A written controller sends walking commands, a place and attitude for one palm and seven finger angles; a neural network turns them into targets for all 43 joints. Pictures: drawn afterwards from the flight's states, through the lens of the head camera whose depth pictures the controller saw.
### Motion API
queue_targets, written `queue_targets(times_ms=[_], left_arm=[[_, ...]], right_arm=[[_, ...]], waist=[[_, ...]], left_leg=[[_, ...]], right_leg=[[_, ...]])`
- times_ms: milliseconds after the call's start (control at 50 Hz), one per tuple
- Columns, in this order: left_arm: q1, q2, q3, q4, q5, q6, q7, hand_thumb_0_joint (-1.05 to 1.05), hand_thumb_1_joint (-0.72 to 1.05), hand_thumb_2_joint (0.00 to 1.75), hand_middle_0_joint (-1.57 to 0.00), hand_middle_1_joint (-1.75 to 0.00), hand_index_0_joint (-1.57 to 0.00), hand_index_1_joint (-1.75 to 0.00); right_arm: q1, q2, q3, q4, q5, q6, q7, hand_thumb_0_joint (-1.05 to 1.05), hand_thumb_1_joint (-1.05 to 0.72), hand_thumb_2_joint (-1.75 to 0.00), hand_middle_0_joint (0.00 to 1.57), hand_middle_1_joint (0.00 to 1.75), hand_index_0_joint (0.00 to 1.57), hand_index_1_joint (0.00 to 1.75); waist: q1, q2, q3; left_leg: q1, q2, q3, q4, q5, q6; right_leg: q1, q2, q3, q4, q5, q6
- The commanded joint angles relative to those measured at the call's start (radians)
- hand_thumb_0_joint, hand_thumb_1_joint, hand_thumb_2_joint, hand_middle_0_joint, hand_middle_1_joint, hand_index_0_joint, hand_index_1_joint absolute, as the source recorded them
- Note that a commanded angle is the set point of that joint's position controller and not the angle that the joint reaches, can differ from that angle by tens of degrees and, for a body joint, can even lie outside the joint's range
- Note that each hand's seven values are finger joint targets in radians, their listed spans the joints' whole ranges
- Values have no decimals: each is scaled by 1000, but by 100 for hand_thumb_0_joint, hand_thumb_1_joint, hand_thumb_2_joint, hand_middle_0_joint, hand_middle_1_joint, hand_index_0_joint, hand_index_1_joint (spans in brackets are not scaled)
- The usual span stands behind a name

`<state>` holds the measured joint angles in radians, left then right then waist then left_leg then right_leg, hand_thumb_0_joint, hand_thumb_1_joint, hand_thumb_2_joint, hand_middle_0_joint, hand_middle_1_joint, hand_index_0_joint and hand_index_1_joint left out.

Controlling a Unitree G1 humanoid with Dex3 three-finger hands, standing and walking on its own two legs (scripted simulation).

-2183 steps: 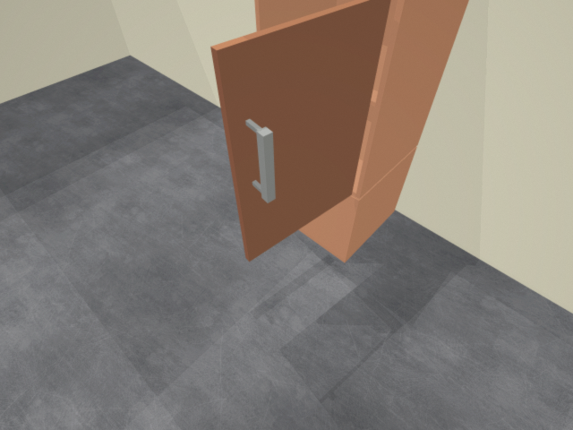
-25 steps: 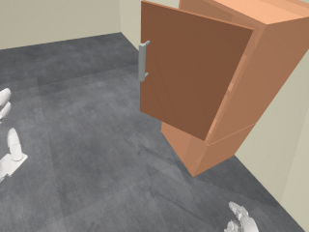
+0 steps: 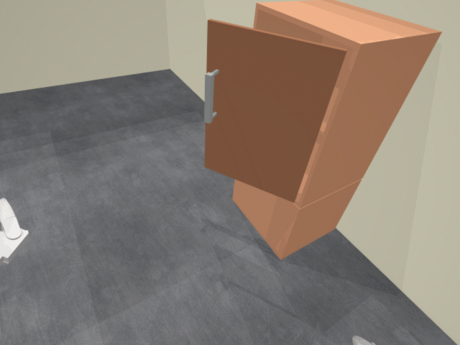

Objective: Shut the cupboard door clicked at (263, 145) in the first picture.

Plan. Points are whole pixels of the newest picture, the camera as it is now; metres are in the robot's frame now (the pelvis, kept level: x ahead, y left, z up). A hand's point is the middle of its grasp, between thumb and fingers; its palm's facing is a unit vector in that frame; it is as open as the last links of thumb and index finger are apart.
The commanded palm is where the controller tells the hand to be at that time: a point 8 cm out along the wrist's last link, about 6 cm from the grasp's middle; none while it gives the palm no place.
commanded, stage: stop stepping back and stand still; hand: left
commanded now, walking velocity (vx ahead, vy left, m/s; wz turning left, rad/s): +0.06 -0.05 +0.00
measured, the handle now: (212, 96) +0.89 +0.10 +0.03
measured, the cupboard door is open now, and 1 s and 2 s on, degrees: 32 32 32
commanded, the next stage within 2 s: let the arm hang, fingers relaxed in 0.96 s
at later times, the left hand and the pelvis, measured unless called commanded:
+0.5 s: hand (16, 236) +0.20 +0.29 +0.17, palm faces +0.49 -0.77 -0.42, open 7.4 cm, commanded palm +0.13 +0.32 +0.19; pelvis +0.00 +0.02 +0.00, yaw +1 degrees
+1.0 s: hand (45, 223) +0.23 +0.27 +0.16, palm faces +0.42 -0.79 -0.43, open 7.4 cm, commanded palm +0.17 +0.30 +0.19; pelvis +0.02 +0.01 +0.01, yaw +0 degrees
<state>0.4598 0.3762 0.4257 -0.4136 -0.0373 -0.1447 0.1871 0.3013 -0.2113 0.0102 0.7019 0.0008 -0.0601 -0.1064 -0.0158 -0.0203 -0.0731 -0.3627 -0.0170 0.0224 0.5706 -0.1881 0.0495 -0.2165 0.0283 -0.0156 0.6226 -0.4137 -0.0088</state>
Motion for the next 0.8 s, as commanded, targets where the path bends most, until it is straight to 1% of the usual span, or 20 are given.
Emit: queue_targets(times_ms=[0,20,60,80,120,140,160,200,240,260,300,320,340,380,420,440,520,580,660,780], left_arm=[[-29,211,74,-287,1,-79,-7,0,90,90,-20,-30,-20,-30],[21,233,96,-302,2,-77,-7,0,90,90,-20,-30,-20,-30],[70,221,93,-321,-5,-71,-6,0,90,90,-20,-30,-20,-30],[83,243,121,-311,-10,-73,-2,0,90,90,-20,-30,-20,-30],[92,271,156,-282,-13,-68,4,0,90,90,-20,-30,-20,-30],[104,235,130,-248,-17,-61,10,0,90,90,-20,-30,-20,-30],[83,230,123,-237,-17,-64,15,0,90,90,-20,-30,-20,-30],[15,234,117,-215,-9,-79,21,0,90,90,-20,-30,-20,-30],[-44,232,99,-218,4,-83,25,0,90,90,-20,-30,-20,-30],[-43,227,92,-210,4,-85,24,0,90,90,-20,-30,-20,-30],[-60,218,85,-255,4,-92,19,0,90,90,-20,-30,-20,-30],[-76,250,109,-284,5,-103,14,0,90,90,-20,-30,-20,-30],[-46,222,101,-255,7,-101,10,0,90,90,-20,-30,-20,-30],[-64,206,83,-272,13,-100,1,0,90,90,-20,-30,-20,-30],[-49,236,109,-311,15,-107,1,0,90,90,-20,-30,-20,-30],[-25,212,91,-316,9,-109,0,0,90,90,-20,-30,-20,-30],[103,216,124,-252,-11,-91,4,0,90,90,-20,-30,-20,-30],[85,213,115,-240,-20,-83,5,0,90,90,-20,-30,-20,-30],[58,218,101,-236,-22,-72,4,0,90,90,-20,-30,-20,-30],[38,223,91,-232,-18,-65,2,0,90,90,-20,-30,-20,-30]], right_arm=[[-150,-116,-34,-209,-14,-89,12,0,-90,-90,20,30,20,30],[-148,-119,-38,-213,-10,-92,18,0,-90,-90,20,30,20,30],[-143,-113,-36,-223,-16,-73,24,0,-90,-90,20,30,20,30],[-136,-109,-38,-221,-23,-62,25,0,-90,-90,20,30,20,30],[-129,-110,-54,-205,-22,-42,30,0,-90,-90,20,30,20,30],[-121,-106,-53,-195,-18,-25,29,0,-90,-90,20,30,20,30],[-123,-108,-51,-195,-13,-16,31,0,-90,-90,20,30,20,30],[-130,-104,-42,-194,-9,-21,26,0,-90,-90,20,30,20,30],[-138,-109,-38,-182,-10,-31,11,0,-90,-90,20,30,20,30],[-138,-113,-39,-183,-8,-37,4,0,-90,-90,20,30,20,30],[-159,-141,-46,-205,-3,-50,-3,0,-90,-90,20,30,20,30],[-166,-131,-37,-196,3,-60,0,0,-90,-90,20,30,20,30],[-166,-122,-31,-195,-5,-64,-2,0,-90,-90,20,30,20,30],[-164,-110,-29,-198,-10,-74,7,0,-90,-90,20,30,20,30],[-161,-109,-30,-194,-8,-91,14,0,-90,-90,20,30,20,30],[-155,-105,-30,-201,-7,-91,16,0,-90,-90,20,30,20,30],[-136,-107,-39,-205,2,-77,27,0,-90,-90,20,30,20,30],[-139,-102,-35,-208,5,-54,23,0,-90,-90,20,30,20,30],[-152,-97,-30,-218,13,-35,18,0,-90,-90,20,30,20,30],[-169,-96,-29,-232,20,-16,15,0,-90,-90,20,30,20,30]], waist=[[18,217,47],[17,178,6],[2,164,-18],[0,131,-31],[0,-74,-14],[1,-129,38],[-2,-138,69],[-7,-80,101],[-12,-10,92],[-11,37,87],[-4,157,101],[-6,229,78],[-5,237,105],[5,203,110],[9,173,50],[6,166,27],[6,58,-63],[0,67,-92],[0,55,-94],[2,31,-66]], left_leg=[[-152,209,-273,-475,-536,-28],[-99,168,-209,-425,-468,-40],[-96,106,-125,-297,-368,-59],[-78,86,-94,-204,-308,-62],[-28,38,-34,74,-213,-65],[-93,33,-23,209,-166,-62],[-161,41,-27,282,-153,-61],[-109,82,-43,183,-194,-48],[68,61,15,-1,-132,-34],[130,67,-2,-60,-165,-19],[115,188,-211,-202,-253,38],[77,240,-322,-331,-451,44],[-13,274,-393,-413,-550,56],[-64,267,-350,-425,-483,47],[-8,224,-239,-372,-345,14],[5,198,-200,-337,-275,0],[103,129,-80,-166,17,-33],[141,131,-58,-104,170,-36],[164,129,-45,-75,246,-34],[157,114,-27,-55,242,-31]], right_leg=[[122,46,-43,-50,-14,-12],[146,44,-49,-141,-5,-16],[161,-16,6,-229,6,-50],[131,-70,64,-264,-16,-80],[-53,-226,293,-389,-295,-163],[-86,-305,385,-434,-325,-210],[-75,-336,403,-436,-287,-227],[-115,-314,309,-388,-212,-193],[-165,-229,176,-299,-175,-133],[-191,-181,131,-245,-159,-102],[-187,-61,57,-107,-38,-32],[-157,-27,4,-24,-55,-5],[-96,-5,-8,34,-24,4],[-22,-16,2,-2,48,4],[43,-19,-2,-136,98,5],[68,-26,5,-178,125,2],[76,-78,81,-246,287,-22],[66,-105,108,-228,434,-25],[64,-115,108,-213,546,-17],[50,-129,112,-222,596,-3]])
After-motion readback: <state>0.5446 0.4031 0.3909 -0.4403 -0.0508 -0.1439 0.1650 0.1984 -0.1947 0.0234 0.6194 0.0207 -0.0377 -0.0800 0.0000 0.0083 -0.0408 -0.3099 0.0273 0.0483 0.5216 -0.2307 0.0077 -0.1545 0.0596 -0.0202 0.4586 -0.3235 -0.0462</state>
